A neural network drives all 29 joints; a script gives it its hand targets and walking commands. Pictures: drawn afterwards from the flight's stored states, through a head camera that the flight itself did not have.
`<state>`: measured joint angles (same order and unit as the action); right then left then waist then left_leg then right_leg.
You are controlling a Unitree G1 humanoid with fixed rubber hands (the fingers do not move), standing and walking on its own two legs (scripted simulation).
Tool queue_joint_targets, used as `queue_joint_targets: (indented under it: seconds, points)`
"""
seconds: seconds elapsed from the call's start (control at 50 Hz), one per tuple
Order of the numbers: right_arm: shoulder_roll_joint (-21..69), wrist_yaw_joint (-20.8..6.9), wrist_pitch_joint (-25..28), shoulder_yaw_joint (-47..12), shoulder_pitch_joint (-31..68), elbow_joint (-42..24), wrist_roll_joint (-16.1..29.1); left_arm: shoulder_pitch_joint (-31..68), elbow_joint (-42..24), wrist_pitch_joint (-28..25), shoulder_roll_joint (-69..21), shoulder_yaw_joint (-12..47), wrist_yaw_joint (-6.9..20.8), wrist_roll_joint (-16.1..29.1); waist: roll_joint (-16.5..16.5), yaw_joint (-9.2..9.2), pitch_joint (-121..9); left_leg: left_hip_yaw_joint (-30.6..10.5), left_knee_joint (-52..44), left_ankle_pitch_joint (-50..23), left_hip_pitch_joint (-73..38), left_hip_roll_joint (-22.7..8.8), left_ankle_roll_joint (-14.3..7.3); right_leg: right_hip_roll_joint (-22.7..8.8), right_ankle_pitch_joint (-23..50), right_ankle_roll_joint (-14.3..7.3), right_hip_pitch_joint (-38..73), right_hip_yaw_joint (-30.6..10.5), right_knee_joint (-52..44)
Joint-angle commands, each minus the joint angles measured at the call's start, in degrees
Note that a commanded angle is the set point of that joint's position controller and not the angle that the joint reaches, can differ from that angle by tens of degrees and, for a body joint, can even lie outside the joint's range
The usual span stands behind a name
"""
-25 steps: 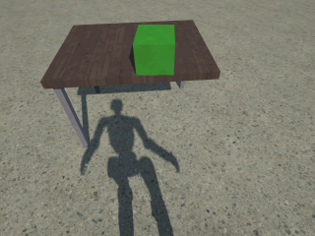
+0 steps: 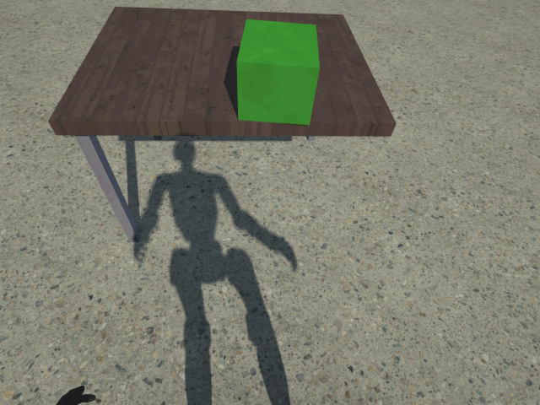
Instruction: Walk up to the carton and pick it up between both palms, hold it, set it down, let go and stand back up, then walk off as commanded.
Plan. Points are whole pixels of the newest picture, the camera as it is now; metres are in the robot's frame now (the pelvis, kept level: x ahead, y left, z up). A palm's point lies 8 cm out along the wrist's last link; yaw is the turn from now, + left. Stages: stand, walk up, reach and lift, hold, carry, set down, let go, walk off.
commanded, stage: walk off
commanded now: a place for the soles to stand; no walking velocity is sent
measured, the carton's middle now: (277, 71) +0.98 -0.03 -0.02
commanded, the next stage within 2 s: stand in 0.78 s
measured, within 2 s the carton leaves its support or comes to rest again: neither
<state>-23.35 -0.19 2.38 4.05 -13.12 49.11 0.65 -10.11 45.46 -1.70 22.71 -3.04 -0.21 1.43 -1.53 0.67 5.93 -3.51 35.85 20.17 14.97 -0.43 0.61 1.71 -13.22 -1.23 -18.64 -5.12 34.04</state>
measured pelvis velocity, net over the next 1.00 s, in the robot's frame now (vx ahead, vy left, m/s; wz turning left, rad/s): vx -0.02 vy -0.01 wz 0.00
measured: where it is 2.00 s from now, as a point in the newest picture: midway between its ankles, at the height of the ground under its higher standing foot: outside the picture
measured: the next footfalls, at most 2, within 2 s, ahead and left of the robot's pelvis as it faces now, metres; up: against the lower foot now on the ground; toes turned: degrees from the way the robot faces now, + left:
none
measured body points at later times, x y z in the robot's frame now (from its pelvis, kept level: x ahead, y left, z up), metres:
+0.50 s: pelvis -0.03 -0.01 +0.00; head +0.00 -0.01 +0.45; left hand +0.12 +0.30 -0.10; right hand +0.07 -0.34 -0.11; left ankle -0.02 +0.13 -0.73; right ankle +0.03 -0.14 -0.73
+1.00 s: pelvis -0.02 -0.01 +0.00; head +0.02 +0.00 +0.45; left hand +0.13 +0.30 -0.10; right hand +0.08 -0.34 -0.10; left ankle -0.02 +0.13 -0.73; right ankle +0.03 -0.14 -0.73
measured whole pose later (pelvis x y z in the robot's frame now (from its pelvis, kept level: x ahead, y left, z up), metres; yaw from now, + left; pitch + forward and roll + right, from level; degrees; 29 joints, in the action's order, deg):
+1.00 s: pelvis -0.02 -0.01 +0.00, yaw +0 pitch -1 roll +0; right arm -23.4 0.2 1.4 3.2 -7.6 56.3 0.7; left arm -6.7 47.2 -0.5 22.3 -2.5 0.5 1.4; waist -0.9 0.7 5.4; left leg -3.5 33.2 18.0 14.2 -0.7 1.0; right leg 1.7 -12.3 0.3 -18.1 -5.1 31.6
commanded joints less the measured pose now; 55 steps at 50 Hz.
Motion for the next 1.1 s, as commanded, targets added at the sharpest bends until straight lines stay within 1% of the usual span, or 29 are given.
queue_joint_targets:
  seconds: [0.0,0.06,0.08,0.1,0.12,0.16,0.22,0.24,0.3,0.32,0.34,0.48,0.5,0.54,0.58,0.6,0.62,0.64,0.66,0.74,0.76,0.8,0.84,0.86,0.88,1.02,1.04,1.06,1.08]
  points:
    - [-9.35,2.46,-0.88,0.51,1.97,-1.72,-0.66,1.68,0.33,-0.45,13.27,-1.89,-0.27,-1.69,-5.39,-0.23,-8.31,0.41,3.17,2.39,-3.65,0.03,-1.79,-12.65,24.33,-9.82,4.33,-15.84,-8.63]
    - [-11.34,2.29,-0.13,1.38,0.67,0.14,-0.63,3.66,0.17,0.11,11.62,-1.37,-0.05,-1.42,-7.19,-0.06,-12.92,-2.56,-4.05,-16.96,-10.25,-3.53,-2.5,-5.59,23.16,-4.57,4.71,-7.02,-4.77]
    - [-11.65,2.25,-0.22,1.61,2.07,-0.64,-0.79,3.11,-0.14,0.17,11.59,-1.71,0.03,-1.42,-6.03,-0.89,-10.79,-2.44,-2.65,-18.51,-10.33,-3.54,-3.0,-6.41,21.02,-4.37,1.91,-8.89,-5.15]
    - [-11.46,2.13,-0.53,1.08,3.38,-0.78,-0.95,1.2,0.36,0.21,11.06,-1.41,0.2,-1.63,-8.06,-1.28,-12.1,-1.71,-1.48,-15.45,-9.86,-3.07,-2.44,-5.96,18.49,-4.64,2.67,-9.74,-7.13]
    - [-11.47,1.78,-0.71,0.63,3.26,-0.2,-0.41,2.99,0.32,0.24,11.17,-1.24,0.28,-1.32,-4.47,-0.58,-10.9,-1.43,-3.47,-11.18,-8.3,-3.22,-2.81,-7.05,16.36,-4.48,2.78,-9.14,-8.5]
    - [-10.01,1.77,-0.45,0.73,2.73,1.46,-0.83,5.13,0.27,0.24,11.51,-1.53,0.55,-1.56,-5.12,-0.23,-9.29,-0.48,-5.15,-8.18,-9.68,-1.92,-2.44,-8.14,12.51,-4.94,0.31,-10.02,-9.07]
    - [-11.84,1.61,-0.12,1.27,4.92,1.37,-1.29,6.85,1.1,0.78,9.48,-0.47,0.47,-1.13,-1.43,-0.3,-8.21,-10.21,-12.07,-7.64,-5.35,-7.74,-5.67,-3.32,4.21,-1.89,-0.05,-7.08,-4.62]
    - [-12.16,1.65,0.15,1.06,5.8,-0.13,-1.47,4.17,0.56,1.04,8.7,-0.65,0.62,-1.43,0.5,-1.9,-7.27,-8.72,-12.05,-4.06,-1.23,-8.22,-5.82,-3.03,2.8,-2.08,3.27,-5.35,-5.23]
    - [-10.9,1.22,-0.44,0.67,6.86,1.06,-1.27,5.44,0.94,0.94,10.32,-1.19,0.86,-1.59,-2.56,-1.44,-6.31,-4.77,-10.29,4.53,-2.13,-3.97,-3.91,-5.55,-3.96,-3.45,0.75,-9.8,-11.34]
    - [-11.6,1.21,-0.51,1.11,6.07,1.73,-1.16,5.53,1.19,0.8,10.81,-1.36,0.77,-1.8,-1.27,-0.7,-4.97,-4.06,-10.07,5.3,-1.79,-3.81,-3.65,-5.44,-5.06,-3.56,-0.04,-7.55,-11.45]
    - [-10.54,0.99,-0.51,1.04,6.53,1.79,-1.38,6.93,1.39,0.46,11.17,-1.04,0.88,-1.68,-1.92,0.03,-6.48,-3.02,-9.72,0.94,-5.98,-3.01,-3.07,-7.53,-3.02,-3.83,-1.68,-10.71,-12.65]
    - [-10.49,0.85,-0.41,1.29,4.79,2.79,-1.39,6.45,1.45,0.75,10.62,-1.2,1.0,-1.72,-3.24,-0.08,-6.51,-2.48,-8.81,-2.06,-7.37,-3.05,-2.5,-6.98,-3.45,-2.79,-2.41,-9.07,-13.53]
    - [-10.96,0.76,-0.58,1.18,5.11,2.23,-1.1,6.25,1.28,0.75,10.3,-1.38,0.77,-1.02,-1.08,-0.33,-7.13,-4.57,-10.45,0.92,-5.45,-3.36,-3.55,-5.71,-3.39,-2.26,-0.13,-8.68,-13.0]
    - [-10.98,0.74,-0.44,1.47,5.5,2.63,-1.38,7.23,1.75,0.84,11.39,-1.73,0.82,-2.1,-3.17,0.03,-4.65,-4.91,-9.74,3.78,-2.31,-2.97,-3.61,-5.18,-5.17,-2.44,-0.15,-8.33,-12.25]
    - [-10.84,0.51,-0.43,1.0,6.79,2.92,-1.18,7.4,1.68,0.92,10.69,-1.5,0.73,-1.53,0.77,0.06,-5.86,-4.45,-11.04,0.76,-3.94,-3.54,-4.02,-5.94,-3.14,-2.44,-1.04,-7.77,-11.48]
    - [-11.08,0.66,-0.68,1.09,6.27,3.06,-1.08,6.51,1.44,0.84,10.33,-1.36,0.94,-1.51,-1.72,-0.55,-3.97,-4.7,-10.96,2.29,-1.94,-4.27,-4.03,-5.24,-3.65,-1.84,-1.14,-7.71,-11.88]
    - [-10.82,0.63,-0.56,1.46,7.17,2.81,-1.31,6.07,1.97,0.95,10.93,-1.4,0.8,-1.71,-0.45,-0.68,-3.63,-4.99,-11.57,5.62,-2.35,-3.9,-3.67,-5.46,-9.88,-2.64,-2.24,-7.92,-12.87]
    - [-11.18,0.69,-0.41,1.75,5.34,2.91,-1.2,6.72,0.38,0.93,10.37,-1.45,0.86,-1.78,-3.29,-0.36,-5.9,-5.71,-11.79,3.55,-2.5,-4.32,-4.01,-4.98,-7.99,-2.81,-0.09,-7.48,-11.58]
    - [-11.22,0.82,-0.08,1.44,5.42,2.92,-1.26,7.01,1.89,0.71,10.29,-1.25,0.99,-1.49,0.03,-0.08,-7.08,-5.59,-11.94,1.07,-4.23,-3.9,-3.89,-5.6,-1.74,-2.69,0.42,-7.74,-10.24]
    - [-11.88,1.16,0.4,1.55,5.95,1.21,-1.07,4.59,1.02,0.6,10.75,-1.42,0.82,-1.44,0.35,-0.93,-9.73,-6.21,-10.43,-6.47,-3.56,-4.9,-3.9,-4.4,8.49,-2.41,5.52,-6.29,-6.78]
    - [-11.08,1.32,0.13,1.42,4.69,1.58,-0.98,5.21,0.93,0.68,10.76,-1.71,0.71,-1.72,-2.14,-0.82,-11.1,-4.58,-7.68,-8.09,-5.12,-4.04,-3.96,-5.25,7.71,-2.94,5.22,-6.98,-7.74]
    - [-9.03,0.65,0.4,0.59,7.51,4.01,-1.96,6.16,2.1,0.19,8.13,-0.82,0.34,-2.15,4.72,-0.93,-11.04,-5.11,-12.94,-6.28,-2.98,-5.28,-3.01,-6.59,4.8,-1.7,9.29,-5.87,-9.13]
    - [-8.64,0.31,0.03,0.37,6.62,4.07,-0.94,6.68,3.15,-0.02,10.72,-1.09,-0.08,-2.06,1.28,-0.04,-10.53,-6.54,-12.81,-10.08,-3.14,-6.17,-3.5,-6.14,8.8,-1.26,9.04,-5.23,-8.21]
    - [-9.69,0.53,-0.18,0.22,8.9,3.72,-1.25,6.51,3.11,-0.45,9.7,-0.98,-0.1,-2.44,4.74,-0.56,-12.24,-5.37,-12.3,-11.99,-3.63,-6.04,-3.43,-6.95,11.21,-1.49,11.07,-4.85,-7.4]
    - [-7.04,0.43,-0.42,-0.94,7.12,4.42,-1.1,5.06,3.37,-0.1,10.44,-1.07,-0.26,-2.33,0.02,-1.03,-11.68,-4.73,-12.06,-13.29,-4.18,-5.67,-3.16,-7.06,10.09,-1.99,10.74,-5.22,-8.76]
    - [-10.34,0.69,-0.18,0.38,8.19,5.84,-1.18,6.03,3.66,-0.36,8.35,-0.31,-0.01,-2.35,3.48,-0.2,-13.55,-4.65,-12.83,-12.13,-5.95,-5.98,-2.86,-7.9,12.47,-1.43,10.2,-5.85,-9.94]
    - [-8.88,-0.02,0.1,0.11,7.04,5.11,-0.98,5.84,3.31,-0.64,10.23,-0.94,-0.07,-2.49,0.19,-0.14,-14.1,-4.17,-12.01,-11.37,-6.31,-5.06,-2.72,-6.93,12.33,-1.53,11.16,-5.15,-9.81]
    - [-7.87,0.17,-0.43,-0.33,6.57,6.01,-1.24,4.39,3.92,-1.09,9.15,-0.31,-0.15,-2.14,2.66,0.04,-14.02,-3.97,-12.26,-12.77,-7.08,-5.25,-2.99,-7.59,13.36,-2.04,11.15,-5.28,-9.48]
    - [-8.36,0.08,-0.47,-0.56,6.93,5.66,-1.18,5.86,3.17,-1.13,9.76,-0.35,0.05,-2.51,-1.25,0.85,-14.89,-3.55,-10.59,-14.99,-8.28,-5.41,-2.51,-7.42,13.06,-1.03,9.26,-5.0,-10.37]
